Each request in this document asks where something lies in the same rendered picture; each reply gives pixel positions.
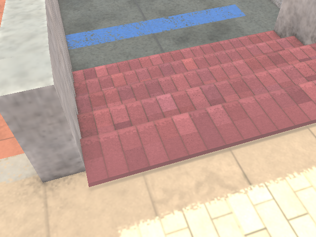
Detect stairs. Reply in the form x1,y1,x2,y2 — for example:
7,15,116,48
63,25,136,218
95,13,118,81
72,30,316,138

